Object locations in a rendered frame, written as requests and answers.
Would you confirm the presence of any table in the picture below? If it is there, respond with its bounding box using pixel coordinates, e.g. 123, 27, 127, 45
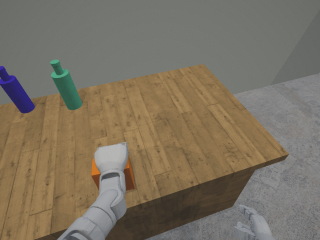
0, 64, 289, 240

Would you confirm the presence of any sponge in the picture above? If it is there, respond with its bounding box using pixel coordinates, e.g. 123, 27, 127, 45
91, 155, 135, 191

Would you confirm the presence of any robot left forearm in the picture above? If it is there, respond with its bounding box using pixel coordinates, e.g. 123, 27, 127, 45
57, 169, 127, 240

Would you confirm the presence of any robot right hand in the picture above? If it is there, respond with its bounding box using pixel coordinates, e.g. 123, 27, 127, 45
234, 204, 272, 240

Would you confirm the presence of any robot left hand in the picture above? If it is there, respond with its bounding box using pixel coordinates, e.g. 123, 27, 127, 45
94, 142, 129, 174

